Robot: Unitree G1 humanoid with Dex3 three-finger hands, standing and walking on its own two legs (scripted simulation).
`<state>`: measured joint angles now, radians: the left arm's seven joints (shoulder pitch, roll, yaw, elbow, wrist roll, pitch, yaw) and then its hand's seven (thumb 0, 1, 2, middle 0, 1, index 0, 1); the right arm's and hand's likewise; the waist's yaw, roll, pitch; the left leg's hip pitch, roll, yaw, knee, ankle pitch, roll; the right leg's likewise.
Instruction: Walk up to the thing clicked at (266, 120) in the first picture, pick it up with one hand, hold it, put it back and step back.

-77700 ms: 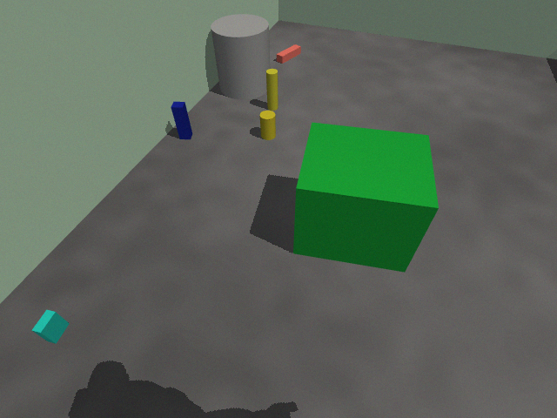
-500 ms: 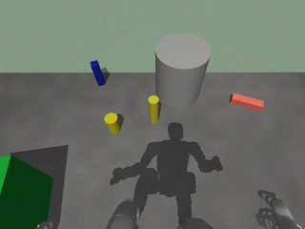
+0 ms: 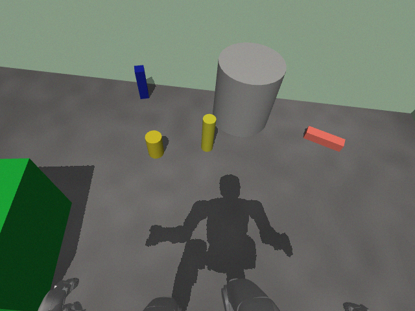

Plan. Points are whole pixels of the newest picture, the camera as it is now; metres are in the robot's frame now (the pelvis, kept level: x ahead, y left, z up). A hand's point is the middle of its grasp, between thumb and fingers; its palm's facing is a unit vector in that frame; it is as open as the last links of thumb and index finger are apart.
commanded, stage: step back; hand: left
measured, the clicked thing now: (154, 144) +0.95 +0.27 -0.69
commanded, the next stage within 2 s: stand in 1.32 s
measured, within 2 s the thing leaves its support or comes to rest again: neither
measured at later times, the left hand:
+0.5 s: hand out of the picture -0.07 +0.26 -0.13, palm faces +0.06 -0.89 -0.45, open 7.4 cm
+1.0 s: hand out of the picture -0.06 +0.23 -0.14, palm faces +0.08 -0.91 -0.40, open 7.4 cm
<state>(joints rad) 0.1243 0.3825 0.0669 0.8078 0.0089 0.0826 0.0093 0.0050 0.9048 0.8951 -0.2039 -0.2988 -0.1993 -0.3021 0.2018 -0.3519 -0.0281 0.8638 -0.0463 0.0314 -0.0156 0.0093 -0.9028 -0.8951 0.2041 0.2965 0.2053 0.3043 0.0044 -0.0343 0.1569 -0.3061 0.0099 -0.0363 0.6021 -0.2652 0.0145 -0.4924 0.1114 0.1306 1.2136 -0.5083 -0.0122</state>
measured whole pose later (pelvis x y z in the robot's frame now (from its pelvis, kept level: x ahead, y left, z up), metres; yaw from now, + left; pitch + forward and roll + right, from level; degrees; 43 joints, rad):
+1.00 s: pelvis -0.10 -0.04 +0.00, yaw +3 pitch -3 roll +0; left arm 0.22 0.34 0.05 0.99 0.03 -0.06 0.00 0.01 0.90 0.89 -0.21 -0.30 -0.20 -0.30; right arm 0.23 -0.40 -0.06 0.99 -0.03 0.02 0.01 0.01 -0.91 -0.90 0.20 0.30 0.20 0.30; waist 0.04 0.05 0.08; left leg -0.38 0.00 -0.09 0.85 -0.44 0.01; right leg -0.24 -0.01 -0.07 0.58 -0.30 -0.03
